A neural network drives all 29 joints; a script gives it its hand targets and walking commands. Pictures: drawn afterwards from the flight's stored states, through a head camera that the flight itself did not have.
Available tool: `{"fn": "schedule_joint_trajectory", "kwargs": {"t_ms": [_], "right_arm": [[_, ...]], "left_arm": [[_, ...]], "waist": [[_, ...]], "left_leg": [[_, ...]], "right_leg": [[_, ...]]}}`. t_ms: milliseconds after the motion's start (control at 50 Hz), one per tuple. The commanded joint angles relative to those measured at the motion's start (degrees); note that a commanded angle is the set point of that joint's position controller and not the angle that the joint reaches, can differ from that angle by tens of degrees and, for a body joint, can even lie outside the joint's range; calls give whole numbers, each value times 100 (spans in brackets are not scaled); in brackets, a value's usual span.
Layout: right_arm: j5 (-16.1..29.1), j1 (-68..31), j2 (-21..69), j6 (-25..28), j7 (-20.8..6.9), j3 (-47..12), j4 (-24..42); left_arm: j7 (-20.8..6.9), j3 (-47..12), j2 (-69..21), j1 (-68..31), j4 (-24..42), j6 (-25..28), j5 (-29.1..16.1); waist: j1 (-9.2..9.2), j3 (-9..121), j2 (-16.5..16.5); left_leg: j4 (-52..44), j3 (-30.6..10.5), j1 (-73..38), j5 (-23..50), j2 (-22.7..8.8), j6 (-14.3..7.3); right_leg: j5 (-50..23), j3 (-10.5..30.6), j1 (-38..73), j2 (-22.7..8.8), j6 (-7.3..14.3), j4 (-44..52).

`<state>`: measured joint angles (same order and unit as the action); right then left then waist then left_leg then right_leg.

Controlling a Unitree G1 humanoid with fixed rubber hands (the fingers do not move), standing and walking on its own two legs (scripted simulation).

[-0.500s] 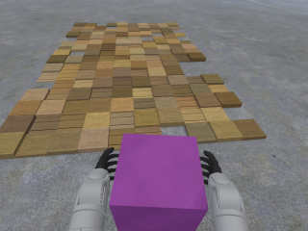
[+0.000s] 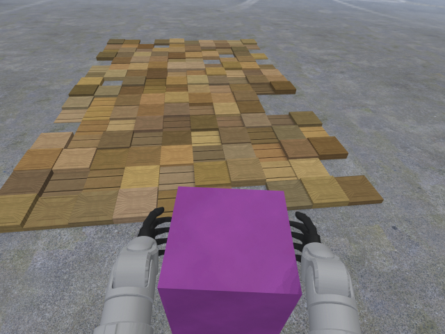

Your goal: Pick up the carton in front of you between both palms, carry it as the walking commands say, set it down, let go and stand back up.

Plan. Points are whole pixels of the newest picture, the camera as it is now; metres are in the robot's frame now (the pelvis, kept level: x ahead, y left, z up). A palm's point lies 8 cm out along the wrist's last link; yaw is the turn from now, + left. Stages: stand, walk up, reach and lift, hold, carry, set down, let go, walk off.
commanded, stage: hold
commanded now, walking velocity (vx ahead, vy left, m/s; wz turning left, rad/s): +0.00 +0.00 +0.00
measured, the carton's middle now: (227, 266) +0.30 +0.00 -0.02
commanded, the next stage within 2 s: carry in 0.92 s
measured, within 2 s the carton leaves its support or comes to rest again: neither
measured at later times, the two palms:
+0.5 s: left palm (147, 243) +0.29 +0.15 +0.05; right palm (310, 249) +0.29 -0.15 +0.05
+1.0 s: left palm (147, 242) +0.29 +0.15 +0.05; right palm (309, 248) +0.30 -0.15 +0.05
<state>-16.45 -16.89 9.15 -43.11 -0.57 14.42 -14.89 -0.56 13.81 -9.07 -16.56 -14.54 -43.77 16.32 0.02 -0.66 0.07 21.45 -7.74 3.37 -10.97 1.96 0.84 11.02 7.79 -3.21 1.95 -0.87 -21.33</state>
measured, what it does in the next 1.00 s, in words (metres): stands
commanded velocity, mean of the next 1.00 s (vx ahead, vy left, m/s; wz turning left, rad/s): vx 0.06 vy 0.00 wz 0.00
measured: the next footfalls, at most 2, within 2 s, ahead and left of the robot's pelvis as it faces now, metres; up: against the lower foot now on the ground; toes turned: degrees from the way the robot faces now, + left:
right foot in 1.46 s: +0.20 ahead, -0.09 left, +0.00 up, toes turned -8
left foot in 1.84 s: +0.56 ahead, +0.11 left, +0.00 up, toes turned +11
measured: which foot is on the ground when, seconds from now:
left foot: down 0.00-1.00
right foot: down 0.00-1.00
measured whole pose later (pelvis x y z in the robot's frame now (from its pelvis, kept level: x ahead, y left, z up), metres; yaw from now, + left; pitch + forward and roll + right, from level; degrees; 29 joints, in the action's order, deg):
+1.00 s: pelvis +0.01 +0.00 +0.00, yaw +0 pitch -3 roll +0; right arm -15.0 -14.6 8.6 -44.2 0.1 12.2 -11.8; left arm 0.1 11.6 -8.5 -14.3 -11.4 -44.8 15.0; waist 0.0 4.1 0.0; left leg 26.4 -5.4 9.8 -17.6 1.0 0.6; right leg 18.1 5.1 -9.7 0.9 -0.8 -26.3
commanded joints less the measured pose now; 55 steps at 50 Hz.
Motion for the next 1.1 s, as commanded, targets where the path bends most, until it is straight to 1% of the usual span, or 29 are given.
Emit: {"fn": "schedule_joint_trajectory", "kwargs": {"t_ms": [0, 160, 500, 640, 880, 900, 920, 940, 960, 980, 1020, 1040, 1080], "right_arm": [[1499, -2989, 5284, 157, -1396, -3160, 24], [1486, -2933, 5279, 152, -1392, -3134, 11], [1566, -2510, 5220, 117, -1332, -3235, 319], [1569, -2477, 5204, 110, -1322, -3243, 365], [1547, -2634, 5221, 126, -1342, -3205, 259], [1598, -2752, 5220, 108, -1344, -3251, 282], [1630, -2742, 5236, 102, -1334, -3279, 319], [1697, -2752, 5241, 88, -1317, -3391, 484], [1776, -2823, 5249, 60, -1291, -3523, 643], [1852, -2847, 5253, 19, -1260, -3646, 795], [2052, -2750, 5185, -139, -1177, -3959, 1143], [2141, -2655, 5127, -257, -1134, -4113, 1340], [2352, -2643, 5006, -572, -1060, -4392, 1739]], "left_arm": [[-1364, -3151, -5286, -3096, 118, 221, -1513], [-1361, -3115, -5276, -3035, 98, 214, -1489], [-1315, -3220, -5183, -2616, 425, 179, -1556], [-1314, -3228, -5159, -2585, 472, 176, -1560], [-1330, -3189, -5186, -2738, 362, 194, -1540], [-1315, -3229, -5221, -2874, 367, 184, -1591], [-1301, -3265, -5209, -2864, 433, 179, -1629], [-1280, -3401, -5220, -2850, 576, 162, -1707], [-1256, -3519, -5234, -2913, 722, 139, -1777], [-1228, -3653, -5250, -2923, 884, 98, -1846], [-1151, -3956, -5192, -2837, 1245, -65, -2056], [-1111, -4113, -5129, -2783, 1448, -184, -2162], [-1046, -4376, -4983, -2789, 1846, -495, -2373]], "waist": [[2, 1187, -11], [-5, 1222, -8], [-7, 1299, -13], [-4, 1275, -5], [-1, 1229, -16], [-5, 1183, -49], [-7, 1271, -29], [-6, 1159, -28], [1, 1076, -23], [-2, 1078, -56], [-15, 1535, -57], [-8, 1737, -48], [8, 1711, -50]], "left_leg": [[-357, 434, -171, 352, 345, 28], [-363, 436, -236, 539, 347, 33], [-380, 403, -387, 1112, 372, 44], [-387, 403, -362, 1075, 379, 38], [-383, 410, -282, 798, 364, 29], [50, 211, 476, -45, -637, -72], [-118, -22, 669, -1274, -580, -100], [-213, -48, 992, -2393, -539, -132], [-177, -27, 1196, -2939, -518, -165], [-79, 39, 1252, -2754, -552, -189], [173, 217, 1148, -1954, -587, -225], [255, 218, 1132, -1887, -622, -255], [275, 117, 1306, -2363, -743, -304]], "right_leg": [[-328, -441, 80, 351, -7, 370], [-514, -439, 135, 356, -10, 383], [-1105, -399, 308, 377, -32, 401], [-1075, -393, 308, 378, -32, 408], [-778, -409, 223, 371, -14, 400], [183, -223, -472, -627, 54, -58], [1339, -48, -664, -579, 103, 96], [2421, -38, -982, -527, 127, 178], [2920, -70, -1175, -492, 153, 135], [2701, -139, -1230, -507, 168, 21], [1874, -340, -1092, -547, 230, -282], [1802, -341, -1073, -593, 255, -361], [2314, -209, -1275, -720, 290, -350]]}}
